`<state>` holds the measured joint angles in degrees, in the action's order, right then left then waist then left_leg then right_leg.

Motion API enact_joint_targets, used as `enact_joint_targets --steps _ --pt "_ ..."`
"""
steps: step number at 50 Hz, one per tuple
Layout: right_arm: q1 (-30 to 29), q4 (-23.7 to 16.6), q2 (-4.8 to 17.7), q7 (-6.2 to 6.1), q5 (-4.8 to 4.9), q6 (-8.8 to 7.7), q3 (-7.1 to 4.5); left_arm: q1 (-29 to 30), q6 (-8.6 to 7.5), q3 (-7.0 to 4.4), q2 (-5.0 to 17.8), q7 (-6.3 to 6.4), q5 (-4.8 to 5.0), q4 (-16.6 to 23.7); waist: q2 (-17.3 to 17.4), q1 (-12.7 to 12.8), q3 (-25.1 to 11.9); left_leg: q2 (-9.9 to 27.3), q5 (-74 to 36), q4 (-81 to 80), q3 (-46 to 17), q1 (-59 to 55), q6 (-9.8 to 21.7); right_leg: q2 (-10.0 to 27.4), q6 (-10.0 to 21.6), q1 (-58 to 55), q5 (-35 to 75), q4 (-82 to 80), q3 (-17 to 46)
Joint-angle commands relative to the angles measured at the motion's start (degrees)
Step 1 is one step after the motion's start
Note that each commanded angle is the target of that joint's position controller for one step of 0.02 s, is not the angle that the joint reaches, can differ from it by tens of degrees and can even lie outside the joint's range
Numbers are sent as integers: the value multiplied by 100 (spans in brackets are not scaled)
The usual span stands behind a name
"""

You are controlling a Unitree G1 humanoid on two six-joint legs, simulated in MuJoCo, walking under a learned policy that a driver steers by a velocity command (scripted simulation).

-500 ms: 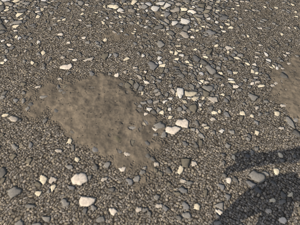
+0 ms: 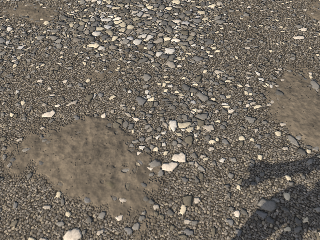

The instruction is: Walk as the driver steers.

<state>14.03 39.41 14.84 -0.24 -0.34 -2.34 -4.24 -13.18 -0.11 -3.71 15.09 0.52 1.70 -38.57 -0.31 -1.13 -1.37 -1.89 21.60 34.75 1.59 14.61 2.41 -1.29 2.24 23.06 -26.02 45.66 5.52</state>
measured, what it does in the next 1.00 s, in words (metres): walks ahead, turning right: right foot, then left foot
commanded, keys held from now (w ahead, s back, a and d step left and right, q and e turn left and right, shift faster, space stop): w+e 0.58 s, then w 0.08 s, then w+q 0.34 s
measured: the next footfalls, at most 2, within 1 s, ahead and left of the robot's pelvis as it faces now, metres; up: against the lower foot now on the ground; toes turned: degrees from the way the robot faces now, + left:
right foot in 0.28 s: +0.21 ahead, -0.19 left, +0.00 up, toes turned -11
left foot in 0.78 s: +0.57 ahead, -0.12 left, +0.00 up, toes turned -24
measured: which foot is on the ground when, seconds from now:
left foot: down 0.00-0.28, up 0.30-0.76, down 0.78-1.00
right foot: up 0.00-0.26, down 0.28-0.80, up 0.82-1.00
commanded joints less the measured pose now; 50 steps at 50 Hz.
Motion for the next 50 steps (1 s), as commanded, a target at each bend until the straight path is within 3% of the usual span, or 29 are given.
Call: enact_joint_targets --steps 1,4,6,9,11,12,13,14,15,16,17,19,20,22,26,29,33,36,38,39,40,41,42,43,44,45,46,48,50 --pt "644 -134 901 -53 18 -240 -282 1122 -223 -159 648 -38 58 973 596 -364 687 2664 797 -2137 -3601 -1529 1579 333 104 3124 -508 1836 255" --pt "346 -86 804 -84 69 -213 -232 1027 -216 -117 525 -154 12 929 544 -252 515 2085 -626 -2206 -1960 -1727 996 621 -31 3023 327 1586 101" --pt "182 -30 898 -76 49 -183 -244 1141 -197 -39 354 -260 -26 958 572 -270 463 1693 -1327 -2283 -950 -1214 748 595 -146 2183 869 916 -350" --pt "194 94 1185 -43 142 -174 -311 1168 -164 -5 318 -346 -5 997 713 -275 327 1475 -1507 -2188 -121 -742 527 408 -127 944 1117 -104 -785" --pt "256 175 1350 -21 213 -174 -345 941 -137 -96 531 -346 -18 976 766 -89 164 1594 -2300 -1765 94 -721 431 127 56 217 1236 -572 -1084" --pt "211 193 1383 -29 246 -174 -343 555 -120 -183 650 -335 -33 869 722 185 -25 1556 -3133 -1174 352 -610 309 -106 202 -462 1406 -906 -1278" --pt "343 217 1229 -39 223 -187 -292 -172 -86 -347 912 -304 -25 634 472 516 -423 1359 -3856 -86 721 -325 140 -368 400 -1571 1456 -1066 -1356" --pt "330 106 1009 -54 71 -223 -205 -1213 -48 -516 1242 -223 27 449 7 1038 -825 1152 -3007 1659 881 908 -149 -10 720 -3100 1375 -1095 -486" --pt "435 -374 260 -33 -106 -342 27 -1206 -126 -565 2041 -181 8 566 -1816 551 -1235 134 1248 3803 310 2926 -476 1706 1756 -4053 -140 -2405 3403" --pt "58 -396 845 6 161 -505 -65 -1266 -249 -446 1675 -222 -22 691 -1079 892 -1645 112 1022 4505 -811 3551 -402 2096 2047 -4194 -1223 -3333 4696" --pt "-250 -482 1092 35 322 -573 -123 -991 -336 -334 1347 -228 -74 611 -799 780 -831 381 451 4469 -758 3996 -253 2043 1849 -3713 -948 -3307 3978" --pt "-244 -345 1002 -32 38 -619 -93 -304 -373 -228 1039 -222 -118 676 -213 307 -234 797 -402 3496 -744 3177 -163 1493 1446 -2236 703 -3100 2589" --pt "-161 -299 1013 -24 -25 -570 -121 -67 -376 -183 941 -211 -188 742 -331 105 -149 877 -628 3194 -771 2778 -169 1261 1366 -1763 1236 -3180 2186" --pt "-129 -224 929 1 -64 -462 -104 28 -410 -166 893 -162 -157 707 -359 -10 -116 809 -873 2853 -644 2493 -293 1096 1407 -1386 1960 -3321 1798" --pt "-951 -397 629 6 -111 -384 22 -444 -398 -192 979 -12 -57 390 -215 195 181 555 -1901 1379 -506 2541 -538 796 1258 -1113 2732 -3307 1218" --pt "-1659 -528 455 102 -38 -431 106 -740 -341 -223 1040 50 -21 213 -400 450 228 251 -2726 142 -429 2008 -553 588 1014 -952 2556 -3195 1081" --pt "-2124 -631 533 227 34 -516 107 -1148 -317 -186 930 57 6 -77 -437 663 285 197 -2892 -500 -483 1876 -392 877 959 -1594 2509 -2946 1394" --pt "-2088 -639 643 273 59 -543 68 -1220 -243 -206 982 76 -55 -211 -616 641 313 188 -2211 -729 -328 1941 -110 1171 885 -2378 3369 -2634 1458" --pt "-1457 -496 838 234 39 -549 -48 -1093 -197 -206 1017 84 -67 -200 -734 286 -98 -90 -1797 -935 25 988 204 1007 723 -2624 5529 -1847 1146" --pt "-634 -331 1017 213 20 -548 -128 -940 -190 -164 969 82 -108 -141 -723 -141 -726 133 -2102 -831 -162 -299 517 811 569 -2292 6093 -893 886" --pt "427 -207 1339 198 -39 -533 -196 -986 -224 -58 745 84 -251 -14 -52 -464 -1667 1114 -2549 -500 -1496 -2213 1083 439 387 -1105 4557 761 688" --pt "844 62 1518 253 45 -479 -275 -1735 -294 53 397 41 -170 -94 1687 -173 -2163 2247 -1282 -1068 -4072 -3931 1992 -494 -125 1066 -37 2674 195" --pt "811 27 1031 267 257 -448 -158 -1352 -387 9 834 20 -140 -27 1194 -360 -1695 2108 -216 -1595 -4611 -3777 1802 -210 -97 1820 -416 3096 480" --pt "380 -53 865 223 235 -397 -105 -583 -467 -48 1026 -13 -45 157 726 -399 -746 1925 -323 -1740 -3824 -2967 1558 59 -106 2157 109 3068 356" --pt "153 -134 848 196 130 -347 -83 -130 -559 -14 949 -23 -98 270 167 -317 -268 1679 -979 -1874 -3311 -2180 1449 217 -108 2073 445 2814 206" --pt "51 -156 822 184 87 -319 -73 38 -623 -24 879 -35 -206 347 -67 -166 18 1478 -1576 -1983 -3006 -1658 1412 344 -156 1966 647 2419 136" --pt "27 -177 789 162 34 -316 -49 -24 -646 -21 791 -46 -258 379 57 4 4 1302 -1990 -2089 -2773 -1363 1386 454 -204 1698 782 2113 116" --pt "27 -140 731 130 87 -298 -34 -132 -623 21 633 -44 -283 378 348 154 -31 1124 -2416 -2222 -2462 -1050 1428 512 -357 1478 766 1486 -6" --pt "99 -72 876 72 142 -279 -76 128 -583 88 491 -27 -299 474 424 138 78 1029 -2684 -2297 -2148 -557 1426 467 -518 1317 836 742 -197"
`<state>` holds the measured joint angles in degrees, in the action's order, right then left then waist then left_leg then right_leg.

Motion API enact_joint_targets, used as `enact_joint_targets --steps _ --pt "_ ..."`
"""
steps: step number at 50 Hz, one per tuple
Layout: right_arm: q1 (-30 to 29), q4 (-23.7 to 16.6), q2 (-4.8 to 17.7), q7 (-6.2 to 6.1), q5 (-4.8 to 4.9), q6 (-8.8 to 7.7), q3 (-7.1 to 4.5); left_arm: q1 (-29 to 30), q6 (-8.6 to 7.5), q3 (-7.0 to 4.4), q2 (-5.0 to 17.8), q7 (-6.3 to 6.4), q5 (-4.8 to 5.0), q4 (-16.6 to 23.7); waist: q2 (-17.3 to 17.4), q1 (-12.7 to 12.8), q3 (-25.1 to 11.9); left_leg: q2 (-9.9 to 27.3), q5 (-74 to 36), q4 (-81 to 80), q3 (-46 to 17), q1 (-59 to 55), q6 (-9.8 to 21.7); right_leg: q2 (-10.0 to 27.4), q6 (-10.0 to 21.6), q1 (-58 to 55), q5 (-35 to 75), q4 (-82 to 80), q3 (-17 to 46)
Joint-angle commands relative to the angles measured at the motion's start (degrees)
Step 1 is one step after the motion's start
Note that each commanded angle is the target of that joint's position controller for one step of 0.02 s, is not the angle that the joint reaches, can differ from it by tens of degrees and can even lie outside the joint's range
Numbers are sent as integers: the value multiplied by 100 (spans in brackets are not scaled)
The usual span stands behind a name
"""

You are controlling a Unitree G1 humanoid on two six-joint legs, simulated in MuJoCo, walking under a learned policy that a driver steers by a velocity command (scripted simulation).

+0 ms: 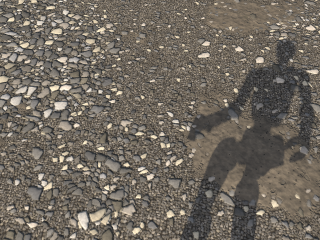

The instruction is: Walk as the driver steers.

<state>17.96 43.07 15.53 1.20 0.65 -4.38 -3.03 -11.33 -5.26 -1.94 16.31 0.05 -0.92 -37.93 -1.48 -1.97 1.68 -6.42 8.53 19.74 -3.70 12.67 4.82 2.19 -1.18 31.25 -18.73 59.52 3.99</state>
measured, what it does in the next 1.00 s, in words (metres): walks ahead, turning left: right foot, then left foot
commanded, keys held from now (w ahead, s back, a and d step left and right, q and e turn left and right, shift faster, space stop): w+q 0.94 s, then w+e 0.06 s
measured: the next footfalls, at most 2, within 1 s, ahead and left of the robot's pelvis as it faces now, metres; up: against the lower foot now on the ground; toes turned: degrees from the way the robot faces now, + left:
right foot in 0.24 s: +0.32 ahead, -0.14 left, +0.00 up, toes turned +13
left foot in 0.76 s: +0.50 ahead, +0.20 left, +0.00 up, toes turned +29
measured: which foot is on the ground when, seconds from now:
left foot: down 0.00-0.26, up 0.28-0.74, down 0.76-1.00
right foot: up 0.00-0.22, down 0.24-0.78, up 0.80-1.00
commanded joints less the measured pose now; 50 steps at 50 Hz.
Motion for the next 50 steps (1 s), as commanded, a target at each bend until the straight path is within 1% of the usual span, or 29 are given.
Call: enact_joint_targets --steps 1,5,8,10,11,12,13,14,15,16,17,18,20,23,29,32,34,36,37,38,39,40,41,42,43,44,45,48,50 --pt "-259 -411 918 -106 58 -55 -234 183 -67 -45 285 18 -37 471 541 164 -183 1381 -1368 -803 -1448 -125 1106 75 -223 318 473 -1075 -98" --pt "159 -267 1061 -183 107 57 -288 1024 -129 -14 262 -47 56 608 594 -154 -171 1147 -962 -635 -1292 358 762 -282 -286 -555 2105 -2460 -107" --pt "377 -217 1013 -205 151 120 -283 1240 -161 -110 470 -77 130 687 672 -147 -212 1308 -360 -282 -1762 0 593 -336 -181 -840 1998 -2967 104" --pt "306 -244 1012 -213 135 155 -299 1037 -193 -203 615 -72 156 654 795 50 -243 1375 -280 73 -2005 -148 456 -298 0 -1246 1660 -3200 119" --pt "254 -278 911 -207 116 164 -273 662 -204 -276 705 -48 145 560 791 269 -377 1221 -452 435 -1955 -67 331 -264 150 -1816 1559 -3408 55" --pt "205 -354 683 -183 69 147 -195 31 -221 -367 898 -4 82 486 637 594 -855 946 -440 1380 -1689 233 147 168 408 -2838 1377 -3405 337" --pt "383 -484 264 -180 -78 128 -59 -895 -183 -456 1253 49 51 400 -302 829 -1724 462 1238 3134 -1044 1054 -92 1303 772 -4310 1146 -3336 1494" --pt "1087 -643 253 -182 167 84 -16 -1083 -93 -514 1495 -17 30 184 -2136 449 -2066 182 2683 4651 -556 2797 -291 2313 1604 -5208 -457 -3999 4109" --pt "911 -463 803 -215 238 113 -141 -808 -81 -407 928 -40 77 313 -1128 560 -1368 585 2249 5282 -689 3274 -390 2118 1485 -4650 -1298 -4278 4018" --pt "340 -536 985 -205 179 152 -199 -603 -63 -329 652 -22 90 323 -601 644 -751 747 1702 5397 -535 3338 -429 1859 1270 -4040 -881 -4285 3002" --pt "102 -571 893 -203 110 182 -199 -363 -58 -281 557 -35 50 308 -203 523 -437 923 1316 5285 -438 3119 -478 1598 1187 -3421 -23 -4391 2316" --pt "-58 -641 828 -185 56 193 -217 -208 -55 -253 445 -39 28 244 -239 421 -223 1063 1083 5049 -431 3031 -498 1391 1172 -3046 516 -4510 1836" --pt "-68 -683 622 -122 100 248 -195 -125 -99 -252 396 -33 9 137 -484 286 -114 1222 860 4843 -307 2721 -517 1174 1132 -2599 1080 -4774 1138" --pt "-368 -832 438 -89 59 299 -139 -209 -159 -327 574 -25 62 -72 -302 275 -7 1295 517 4370 -255 2928 -601 1237 1261 -2546 1760 -5012 557" --pt "-1279 -1062 314 91 61 207 -29 -372 -77 -400 905 19 94 -374 -111 559 147 1228 -945 2545 115 2695 -528 1118 1091 -2779 2383 -5061 -581" --pt "-1767 -1277 325 186 86 198 -10 -640 -1 -438 1061 24 170 -551 -101 693 284 1145 -864 1982 343 2650 -374 1250 991 -3172 2515 -4965 -836" --pt "-1901 -1404 406 239 87 207 -40 -712 71 -468 1161 29 222 -626 -157 641 285 1016 -429 1745 527 2518 -201 1344 890 -3486 3209 -4685 -1012" --pt "-1611 -1420 613 248 49 247 -148 -696 144 -518 1346 72 255 -631 -372 364 -45 629 169 1653 870 1781 41 1334 760 -3646 5166 -3881 -1266" --pt "-1018 -1299 811 230 43 271 -266 -655 190 -533 1413 101 269 -619 -383 -8 -400 381 232 1478 1001 951 211 1249 666 -3534 5878 -3005 -1420" --pt "-22 -1041 1124 154 67 305 -456 -646 203 -484 1310 134 263 -579 -227 -521 -902 219 -108 1158 904 -562 442 1050 477 -2831 5608 -1738 -1561" --pt "699 -890 1623 20 115 370 -593 -878 158 -304 816 124 14 -437 824 -592 -1444 1362 -468 1219 -799 -2373 843 676 224 -1126 2119 159 -1553" --pt "397 -1100 1955 44 118 284 -578 -1099 -20 -125 421 39 4 -75 1814 -98 -2334 2597 984 198 -4242 -3789 2029 -484 -25 945 -1541 1938 -564" --pt "479 -1124 1416 81 70 220 -445 -414 -189 -262 1028 -40 198 -26 892 -546 -2219 2513 1395 -241 -4084 -3615 1727 -150 70 1532 -1192 2131 242" --pt "295 -1062 1207 77 33 158 -375 -35 -267 -254 1037 -66 334 130 723 -459 -1379 2310 1079 -293 -3265 -2872 1502 44 165 1705 -689 1829 125" --pt "-56 -1072 1096 74 30 121 -332 -21 -286 -225 922 -18 236 91 151 -151 -864 2060 387 -317 -2649 -1942 1326 279 144 1411 -279 1318 111" --pt "-371 -1112 931 57 8 107 -280 -71 -254 -259 954 21 92 40 170 67 -644 1852 -260 -370 -2189 -1288 1229 432 85 1023 -62 851 118" --pt "-537 -1169 887 35 -57 100 -249 -184 -189 -275 958 13 49 17 359 243 -532 1721 -663 -493 -1992 -811 1215 497 31 673 85 696 134" --pt "-548 -1018 870 -42 -43 50 -236 -276 -36 -228 741 14 -2 -60 365 363 -420 1569 -1450 -688 -1431 -178 1255 462 -216 445 455 101 -58" --pt "-405 -843 872 -100 -52 28 -214 16 -6 -145 551 -5 6 -31 424 231 -286 1440 -1728 -774 -957 -75 1116 485 -305 495 1231 -626 -154"
Over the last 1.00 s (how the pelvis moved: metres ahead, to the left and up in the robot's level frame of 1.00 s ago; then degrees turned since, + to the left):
0.49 -0.18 0.02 -18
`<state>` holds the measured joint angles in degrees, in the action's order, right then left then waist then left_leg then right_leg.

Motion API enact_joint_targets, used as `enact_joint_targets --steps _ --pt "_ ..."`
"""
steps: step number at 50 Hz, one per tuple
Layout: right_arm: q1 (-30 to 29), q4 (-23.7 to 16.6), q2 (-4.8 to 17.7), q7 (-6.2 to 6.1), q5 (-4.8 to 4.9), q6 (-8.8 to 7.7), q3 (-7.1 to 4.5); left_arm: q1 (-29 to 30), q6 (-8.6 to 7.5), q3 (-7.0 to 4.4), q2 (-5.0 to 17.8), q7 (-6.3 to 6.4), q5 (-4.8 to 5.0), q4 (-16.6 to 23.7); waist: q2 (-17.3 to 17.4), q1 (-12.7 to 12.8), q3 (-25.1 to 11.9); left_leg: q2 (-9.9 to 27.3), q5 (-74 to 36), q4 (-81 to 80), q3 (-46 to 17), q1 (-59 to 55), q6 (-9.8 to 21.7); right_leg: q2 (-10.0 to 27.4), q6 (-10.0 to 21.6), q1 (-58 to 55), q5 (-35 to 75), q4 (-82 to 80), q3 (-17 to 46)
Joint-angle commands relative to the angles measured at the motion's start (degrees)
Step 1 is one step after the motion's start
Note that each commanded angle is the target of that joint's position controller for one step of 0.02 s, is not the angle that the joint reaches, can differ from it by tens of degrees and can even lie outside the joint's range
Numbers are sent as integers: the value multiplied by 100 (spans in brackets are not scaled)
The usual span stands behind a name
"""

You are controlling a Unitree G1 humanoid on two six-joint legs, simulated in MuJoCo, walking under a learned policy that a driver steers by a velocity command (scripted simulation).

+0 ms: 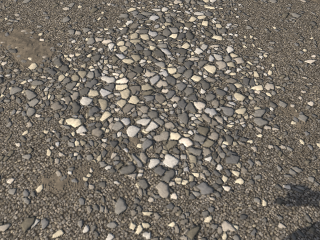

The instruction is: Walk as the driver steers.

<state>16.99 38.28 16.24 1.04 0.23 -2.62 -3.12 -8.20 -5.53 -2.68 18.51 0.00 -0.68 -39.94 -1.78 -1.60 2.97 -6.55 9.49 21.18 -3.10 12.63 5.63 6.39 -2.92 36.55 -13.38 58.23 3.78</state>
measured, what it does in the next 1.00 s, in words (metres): walks ahead, turning right: right foot, then left foot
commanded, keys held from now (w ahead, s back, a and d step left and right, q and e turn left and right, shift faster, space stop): w+e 1.00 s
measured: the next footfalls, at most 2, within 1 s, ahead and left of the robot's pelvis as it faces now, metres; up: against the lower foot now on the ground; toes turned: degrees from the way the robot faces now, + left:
right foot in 0.30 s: +0.35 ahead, -0.16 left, +0.00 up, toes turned -5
left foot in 0.78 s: +0.66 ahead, -0.03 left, +0.00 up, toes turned -26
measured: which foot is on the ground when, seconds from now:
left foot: down 0.00-0.32, up 0.34-0.76, down 0.78-1.00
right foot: up 0.00-0.28, down 0.30-0.78, up 0.80-1.00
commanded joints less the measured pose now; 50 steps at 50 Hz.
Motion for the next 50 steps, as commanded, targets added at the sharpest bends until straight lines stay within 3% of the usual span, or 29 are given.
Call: enact_joint_targets --steps 1,3,5,10,13,14,15,16,17,18,19,20,21,22,25,29,31,34,37,38,39,40,41,42,43,44,45,47,50 --pt "-245 -287 804 -99 -6 -150 -195 -109 15 -40 268 -19 -2 188 506 99 -362 1352 -1798 -918 -798 -46 908 50 -115 -104 1166 -919 -167" --pt "-76 -144 838 -103 1 -164 -179 281 -9 11 181 -70 59 240 554 -109 -270 1268 -1411 -952 -528 -25 717 -47 -31 -333 1979 -1681 -247" --pt "133 9 932 -88 7 -193 -183 621 -29 31 179 -128 136 320 560 -292 -130 1438 -918 -1065 -542 -191 680 -123 81 -387 2380 -2121 -284" --pt "428 366 1027 -89 12 -137 -227 1045 -41 14 278 -311 187 582 486 -400 155 2000 -1368 -770 -527 -1533 590 -241 494 385 1507 -2614 -195" --pt "248 380 1139 -150 7 -53 -266 561 -16 -59 414 -367 159 556 620 -71 -223 1982 -3483 -41 -196 -1851 351 -603 780 -376 720 -2687 -476" --pt "129 343 1156 -178 -2 -8 -263 -48 -1 -161 566 -342 133 412 594 280 -642 1801 -4508 747 45 -1750 225 -857 921 -1271 782 -2789 -707" --pt "110 270 1068 -229 -33 11 -216 -847 18 -297 832 -294 128 240 448 659 -1161 1559 -4509 1907 303 -1135 22 -801 1132 -2600 1141 -2800 -474" --pt "644 49 691 -226 -131 -95 -74 -1501 40 -459 1462 -246 91 234 -580 603 -1999 931 -2338 4099 564 964 -405 562 1996 -4883 1144 -2717 1778" --pt "698 96 452 -155 -156 -230 34 -1724 64 -408 1199 -251 224 156 -1348 625 -2525 63 2021 5423 22 2425 -655 1253 2603 -5913 212 -3739 4113" --pt "251 -26 908 -54 37 -367 -61 -1600 93 -296 855 -223 230 194 -781 789 -2032 458 1914 5751 -513 3081 -549 1148 2298 -5705 -659 -3999 3850" --pt "-269 -196 921 -16 150 -447 -47 -1275 118 -273 764 -190 175 284 -320 755 -1339 708 1500 5534 -404 3214 -482 957 2093 -4942 -599 -4088 3153" --pt "-545 -278 857 -27 57 -489 -34 -989 136 -247 710 -181 127 332 156 577 -742 893 1215 5006 -301 3146 -471 750 1989 -4068 -42 -4223 2643" --pt "-552 -285 882 -63 -67 -471 -77 -795 125 -208 597 -160 89 391 180 382 -573 1066 977 4539 -301 2814 -505 567 1927 -3526 554 -4321 2297" --pt "-451 -289 839 -74 -113 -434 -84 -671 136 -193 576 -145 65 459 24 228 -492 1101 881 4325 -279 2540 -572 410 1932 -3167 964 -4430 2136" --pt "-320 -242 662 -119 -149 -310 -44 -654 127 -221 641 -71 110 425 -134 90 -424 1099 651 3655 -105 2349 -847 222 2000 -2580 1739 -4566 1647" --pt "-1186 -422 418 -127 -141 -314 51 -926 190 -284 803 50 181 250 -187 372 -290 859 -849 1998 -18 1981 -1031 -191 1672 -2133 1678 -4500 1152" --pt "-1576 -485 379 -83 -85 -360 68 -1138 242 -296 818 87 207 156 -244 536 -311 668 -1395 1378 8 1626 -1033 -240 1538 -2081 1411 -4401 1218" --pt "-1886 -569 515 -23 -8 -422 12 -1368 314 -302 785 110 250 49 -302 604 -312 562 -1314 841 -170 1494 -942 -81 1453 -2526 1047 -4077 1695" --pt "-1657 -514 722 -2 24 -490 -102 -1284 375 -323 766 130 222 48 -514 390 -345 563 -680 531 -253 1110 -695 86 1317 -2954 1149 -3582 2168" --pt "-1247 -407 807 -27 16 -513 -167 -1187 389 -302 685 121 210 79 -530 150 -496 576 -704 285 -153 505 -539 -47 1204 -2882 1359 -3250 2127" --pt "-629 -322 988 -69 -60 -538 -251 -1134 371 -219 454 93 173 148 -388 -163 -1033 984 -653 334 -404 -642 -265 -319 1028 -2570 1407 -2361 1863" --pt "259 -253 1315 -123 -99 -512 -336 -1282 348 -94 99 85 47 260 415 -421 -1888 2035 -376 439 -1502 -2178 85 -793 799 -1764 -45 -733 1239" --pt "521 -20 1595 -71 -99 -419 -415 -2051 295 -34 -18 75 254 417 2334 -15 -2243 3108 1052 -93 -4127 -3419 966 -1278 527 219 -2204 817 684" --pt "278 -165 992 -57 7 -394 -300 -1885 304 -149 599 97 307 225 1418 -168 -1639 3003 2099 -334 -4089 -2951 796 -763 430 750 -1842 1414 793" --pt "64 -187 715 -86 6 -363 -225 -1244 335 -228 828 87 260 301 888 -311 -945 2723 1810 -397 -3087 -2268 544 -604 377 842 -1279 1506 622" --pt "-166 -191 655 -85 -49 -340 -183 -971 356 -231 735 90 206 354 519 -218 -591 2472 1023 -516 -2414 -1636 439 -429 323 668 -892 1409 481" --pt "-298 -129 555 -89 -69 -327 -154 -792 352 -246 655 67 162 432 527 -137 -319 2275 443 -645 -1937 -1221 428 -288 296 607 -647 1176 459" --pt "-375 -39 476 -98 -91 -359 -132 -852 395 -224 420 7 232 471 820 22 -227 2044 -81 -919 -1225 -760 390 -104 277 287 -440 953 315" --pt "-349 141 643 -91 -48 -404 -200 -602 449 -167 200 -19 198 620 705 49 -117 2104 -706 -1181 -631 -638 557 2 176 497 -150 510 208"
Over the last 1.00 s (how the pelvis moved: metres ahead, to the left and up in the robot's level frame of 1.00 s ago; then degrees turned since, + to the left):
0.50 0.12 0.00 35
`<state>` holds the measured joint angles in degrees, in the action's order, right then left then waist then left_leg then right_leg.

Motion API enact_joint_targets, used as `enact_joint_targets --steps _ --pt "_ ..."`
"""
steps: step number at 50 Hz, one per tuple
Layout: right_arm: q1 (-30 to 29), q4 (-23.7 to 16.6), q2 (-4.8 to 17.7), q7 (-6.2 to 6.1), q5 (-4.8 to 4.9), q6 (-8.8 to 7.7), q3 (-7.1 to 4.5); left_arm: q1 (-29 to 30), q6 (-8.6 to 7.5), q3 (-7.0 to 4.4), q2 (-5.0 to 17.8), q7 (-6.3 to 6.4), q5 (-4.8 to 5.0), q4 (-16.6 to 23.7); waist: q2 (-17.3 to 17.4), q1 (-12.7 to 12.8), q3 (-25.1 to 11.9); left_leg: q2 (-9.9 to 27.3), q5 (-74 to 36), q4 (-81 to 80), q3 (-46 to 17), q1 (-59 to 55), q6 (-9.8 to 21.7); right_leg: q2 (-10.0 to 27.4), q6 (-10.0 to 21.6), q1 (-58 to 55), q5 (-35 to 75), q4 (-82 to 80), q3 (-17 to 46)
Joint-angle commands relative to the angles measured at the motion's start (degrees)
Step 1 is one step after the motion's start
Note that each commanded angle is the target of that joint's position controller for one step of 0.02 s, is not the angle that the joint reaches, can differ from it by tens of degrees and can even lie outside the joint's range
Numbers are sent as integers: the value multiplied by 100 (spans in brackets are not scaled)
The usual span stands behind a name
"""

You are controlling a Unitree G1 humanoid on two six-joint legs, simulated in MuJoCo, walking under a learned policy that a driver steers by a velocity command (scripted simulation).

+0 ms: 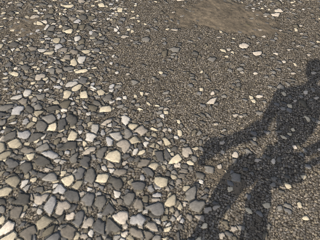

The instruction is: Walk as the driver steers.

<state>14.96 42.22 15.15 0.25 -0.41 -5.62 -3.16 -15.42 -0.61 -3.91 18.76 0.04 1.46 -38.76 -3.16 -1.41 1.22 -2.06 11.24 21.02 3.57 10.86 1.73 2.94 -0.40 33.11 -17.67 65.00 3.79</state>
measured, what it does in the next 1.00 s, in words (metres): walks ahead: right foot, then left foot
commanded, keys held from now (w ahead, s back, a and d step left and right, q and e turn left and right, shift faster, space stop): w+e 0.16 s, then w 0.12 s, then w+q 0.72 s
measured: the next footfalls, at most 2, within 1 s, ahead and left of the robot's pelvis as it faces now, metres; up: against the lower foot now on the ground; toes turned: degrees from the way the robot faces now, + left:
right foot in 0.30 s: +0.31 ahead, -0.18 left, +0.00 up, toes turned -11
left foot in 0.84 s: +0.64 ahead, +0.03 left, +0.00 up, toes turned +6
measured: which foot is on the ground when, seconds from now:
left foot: down 0.00-0.32, up 0.34-0.82, down 0.84-1.00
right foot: up 0.00-0.28, down 0.30-0.86, up 0.88-1.00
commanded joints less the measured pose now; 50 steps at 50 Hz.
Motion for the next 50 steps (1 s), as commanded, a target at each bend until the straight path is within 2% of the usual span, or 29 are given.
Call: enact_joint_targets --steps 1,6,10,12,13,14,15,16,17,18,19,20,21,23,25,28,31,36,39,41,42,43,44,45,46,47,48,49,50 --pt "-134 -198 824 -16 9 -100 -220 220 -44 -30 147 -33 -28 544 784 19 67 1683 -1115 -1197 -1123 -517 978 373 -109 921 479 -390 202" --pt "-55 15 1042 -45 43 -17 -257 938 -142 44 25 -194 -24 694 638 -217 169 1513 -1664 -1191 -111 -694 768 290 -20 590 1849 -1969 -163" --pt "325 270 1222 -33 167 84 -302 1498 -157 62 6 -308 -6 958 614 -334 330 1737 -1985 -1048 125 -1175 663 135 234 382 1568 -2723 -403" --pt "371 353 1359 -29 226 144 -335 1410 -156 1 129 -321 -45 1011 716 -141 211 1828 -3334 -609 239 -1436 604 -134 465 -66 981 -2953 -599" --pt "351 378 1451 -41 248 173 -355 1094 -145 -77 271 -306 -81 954 805 101 -28 1814 -4286 -93 343 -1493 541 -336 597 -617 769 -3062 -737" --pt "285 392 1440 -57 255 207 -331 313 -131 -213 488 -274 -88 741 735 583 -455 1663 -4806 850 555 -1271 405 -559 775 -1750 1073 -3424 -856" --pt "388 393 1230 -76 186 186 -226 -569 -95 -370 810 -182 -81 499 557 987 -935 1457 -4023 2104 638 -234 222 -390 946 -3403 1378 -3407 -460" --pt "883 139 511 -4 -27 102 37 -989 -95 -470 1486 -90 -122 434 -879 695 -1736 631 198 4477 620 2215 -159 1335 1786 -5671 1037 -3507 2308" --pt "893 317 724 51 103 -27 36 -1145 -139 -361 1191 -99 -110 532 -711 878 -2783 181 2345 5557 -645 2692 -165 2116 2272 -5856 626 -4400 4174" --pt "255 152 1167 87 361 -57 -123 -876 -201 -244 878 -144 -155 447 -247 949 -1876 478 2003 5778 -882 3165 -105 1887 1914 -5171 677 -4524 3147" --pt "-81 33 1060 79 392 -72 -87 -561 -245 -198 739 -144 -142 377 -195 765 -1081 725 1519 5425 -780 3217 -55 1608 1663 -4250 990 -4608 2181" --pt "-169 78 974 40 275 -49 -87 -209 -284 -138 536 -151 -143 322 -24 529 -660 933 1108 5013 -740 3034 -75 1337 1463 -3509 1290 -4758 1583" --pt "-20 150 968 26 220 32 -120 37 -338 -83 341 -164 -176 329 -173 314 -457 1067 774 4765 -801 2669 -104 1137 1352 -2961 1596 -4972 1121" --pt "361 331 746 20 229 208 -103 227 -465 -87 252 -168 -206 258 -222 88 -403 1080 349 4660 -835 2214 -199 1054 1355 -2448 1743 -5395 653" --pt "264 321 627 -15 227 309 -103 256 -563 -111 281 -144 -241 118 -103 33 -167 1045 -27 4399 -943 2412 -289 1030 1327 -2285 2018 -5637 185" --pt "-135 201 547 -13 193 297 -106 131 -587 -127 296 -59 -277 -80 -25 133 58 941 -905 3549 -1081 2861 -349 946 1188 -2531 2254 -5752 -369" --pt "-574 81 419 88 164 245 -53 111 -572 -146 406 -1 -245 -192 29 291 205 846 -1708 2489 -794 2738 -293 895 1032 -2676 2238 -5870 -834" --pt "-1345 -332 318 270 152 234 23 -330 -409 -223 578 56 -134 -529 166 594 508 751 -1439 1601 -419 3118 -39 1237 964 -3673 2725 -5631 -1153" --pt "-1315 -533 444 374 156 247 -37 -253 -254 -277 757 120 -81 -573 -27 405 285 436 -604 1444 0 2737 239 1325 802 -4116 4675 -4889 -1371" --pt "-572 -455 739 365 164 294 -202 -136 -156 -308 903 188 -69 -535 -219 -63 -285 -8 -82 1507 312 1620 506 1237 640 -4082 6339 -3623 -1507" --pt "303 -263 1032 299 174 303 -372 -26 -134 -285 891 216 -45 -505 -93 -565 -741 -216 -381 1124 255 291 729 1021 457 -3534 6098 -2417 -1629" --pt "1090 -131 1548 166 187 368 -548 -168 -200 -178 648 225 -157 -407 670 -823 -1295 584 -523 949 -1128 -1433 1099 694 201 -2120 3948 -627 -1627" --pt "778 -290 1888 141 235 334 -585 -587 -380 47 -63 115 -239 -146 1977 -166 -1839 1968 380 209 -4516 -3215 2318 -714 -203 404 -1302 1522 -917" --pt "891 -364 1423 166 178 277 -436 -72 -624 -24 417 -4 -71 -100 1160 -583 -2225 2070 781 -341 -4988 -3406 2214 -486 -20 1002 -1410 1817 331" --pt "753 -360 1154 158 130 223 -369 427 -736 -50 559 -58 123 89 869 -595 -1483 1893 557 -392 -4120 -2843 1940 -225 126 1247 -987 1565 299" --pt "405 -380 1053 167 141 183 -334 539 -787 -23 464 -33 56 125 290 -288 -826 1640 -99 -427 -3450 -1909 1744 27 164 1124 -581 936 228" --pt "77 -442 842 148 142 164 -277 567 -770 -70 528 11 -116 79 240 -92 -599 1449 -715 -476 -2988 -1284 1631 211 125 797 -372 401 200" --pt "-97 -541 781 118 77 163 -238 464 -707 -97 538 7 -171 61 396 80 -460 1307 -1184 -591 -2757 -784 1623 282 69 429 -229 215 208" --pt "-173 -587 787 98 74 167 -242 360 -640 -106 514 5 -204 57 441 179 -411 1222 -1423 -696 -2636 -514 1638 295 -19 265 -160 -12 182"
Over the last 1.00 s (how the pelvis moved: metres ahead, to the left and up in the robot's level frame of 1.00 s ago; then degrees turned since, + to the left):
0.57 -0.11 0.00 -28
